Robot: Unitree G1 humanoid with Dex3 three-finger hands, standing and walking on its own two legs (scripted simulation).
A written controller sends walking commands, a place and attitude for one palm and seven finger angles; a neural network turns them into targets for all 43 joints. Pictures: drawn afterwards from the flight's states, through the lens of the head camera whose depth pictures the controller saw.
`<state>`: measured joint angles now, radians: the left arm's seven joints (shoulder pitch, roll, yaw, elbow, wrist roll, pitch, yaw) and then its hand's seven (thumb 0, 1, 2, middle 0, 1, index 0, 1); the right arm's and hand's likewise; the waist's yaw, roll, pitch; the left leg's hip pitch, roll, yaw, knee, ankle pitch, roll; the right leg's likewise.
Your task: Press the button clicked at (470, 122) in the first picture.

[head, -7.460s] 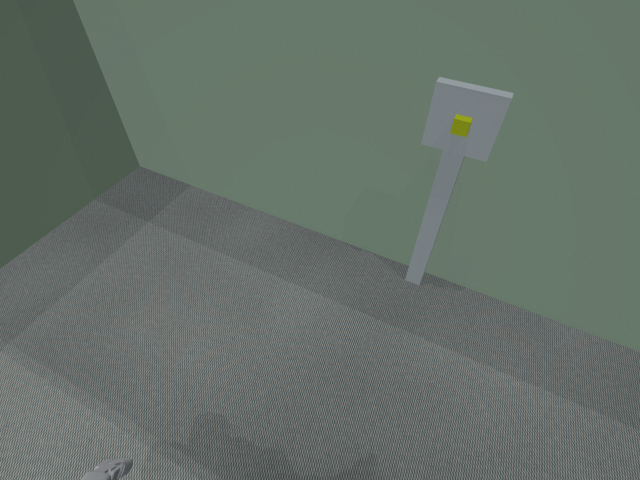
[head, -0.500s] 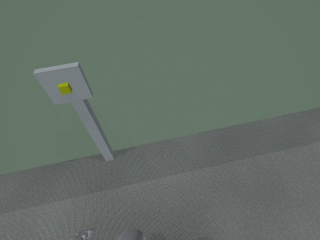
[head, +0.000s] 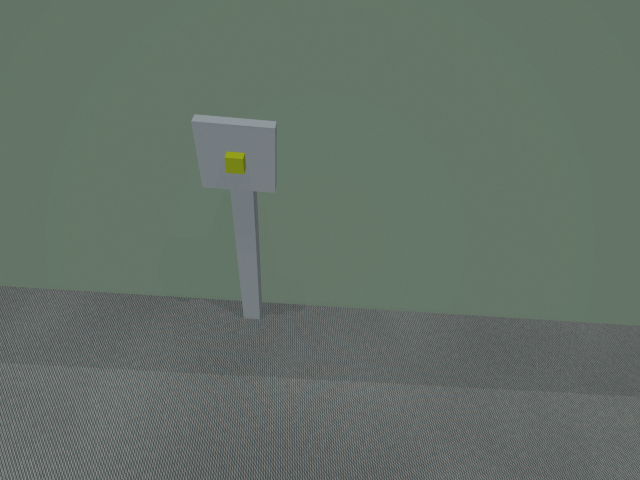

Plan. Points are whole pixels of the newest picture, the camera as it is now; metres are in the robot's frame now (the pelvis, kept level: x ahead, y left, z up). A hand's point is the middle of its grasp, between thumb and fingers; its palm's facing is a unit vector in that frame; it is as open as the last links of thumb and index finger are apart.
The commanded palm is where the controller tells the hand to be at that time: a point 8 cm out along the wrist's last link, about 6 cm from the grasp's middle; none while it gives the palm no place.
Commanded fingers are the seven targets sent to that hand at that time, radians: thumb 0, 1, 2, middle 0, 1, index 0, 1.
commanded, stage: take the last steps up to it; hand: left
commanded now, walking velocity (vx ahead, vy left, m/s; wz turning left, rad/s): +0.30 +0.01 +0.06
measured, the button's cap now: (235, 162) +0.76 +0.26 -0.05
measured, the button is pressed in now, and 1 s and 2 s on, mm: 0 0 0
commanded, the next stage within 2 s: come to a stop and stand still in 0.78 s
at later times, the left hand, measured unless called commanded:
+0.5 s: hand out of the picture +0.15 +0.13 -0.16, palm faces +0.12 -0.96 -0.24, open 7.1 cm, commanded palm none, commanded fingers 0.00 0.90 0.90 -0.20 -0.30 -0.20 -0.30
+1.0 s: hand (192, 476) +0.17 +0.19 -0.19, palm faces +0.14 -0.98 -0.13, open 7.3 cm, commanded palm none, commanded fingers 0.00 0.90 0.90 -0.20 -0.30 -0.20 -0.30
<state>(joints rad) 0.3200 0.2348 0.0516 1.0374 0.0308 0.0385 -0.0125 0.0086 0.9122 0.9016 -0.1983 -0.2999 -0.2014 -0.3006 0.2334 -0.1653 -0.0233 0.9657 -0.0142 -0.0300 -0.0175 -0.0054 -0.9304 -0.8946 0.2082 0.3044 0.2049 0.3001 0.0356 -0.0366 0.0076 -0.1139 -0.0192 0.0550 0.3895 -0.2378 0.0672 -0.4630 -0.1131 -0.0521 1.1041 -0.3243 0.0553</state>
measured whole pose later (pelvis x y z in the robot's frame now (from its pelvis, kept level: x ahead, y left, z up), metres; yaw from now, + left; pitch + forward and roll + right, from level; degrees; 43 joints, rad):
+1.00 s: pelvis +0.23 +0.04 -0.01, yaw +2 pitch -3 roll -1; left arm 0.37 0.14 0.04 1.15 0.01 0.00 0.03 0.01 0.91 0.90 -0.20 -0.30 -0.20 -0.30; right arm 0.14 -0.13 -0.03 1.00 -0.01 -0.07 -0.04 -0.03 -0.95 -0.89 0.21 0.30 0.20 0.30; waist 0.04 -0.04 0.07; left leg -0.24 0.02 0.19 0.49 -0.21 0.08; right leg -0.37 -0.09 -0.06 1.03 -0.42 0.04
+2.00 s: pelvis +0.23 -0.06 -0.02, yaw +1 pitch -2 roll +1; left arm 0.31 0.11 0.00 1.09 0.01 -0.01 0.02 0.01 0.91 0.90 -0.20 -0.30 -0.21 -0.30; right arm 0.33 -0.16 0.00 1.08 -0.02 0.00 -0.01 0.00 -0.91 -0.90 0.20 0.30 0.20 0.30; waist -0.01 0.05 0.05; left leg -0.30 0.08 0.06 0.51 -0.18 -0.05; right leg -0.19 -0.01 -0.06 0.58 -0.37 -0.03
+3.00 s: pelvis +0.28 -0.05 -0.01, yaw +2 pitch -1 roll +1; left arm 0.29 0.14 0.01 1.11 0.02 -0.01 0.03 0.00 0.91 0.90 -0.20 -0.30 -0.20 -0.30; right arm 0.24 -0.16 0.00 1.15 -0.02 -0.01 -0.03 0.01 -0.92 -0.90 0.20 0.30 0.20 0.30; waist 0.01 0.00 0.06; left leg -0.21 0.07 0.05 0.48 -0.24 -0.06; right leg -0.07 -0.02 -0.07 0.48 -0.39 -0.02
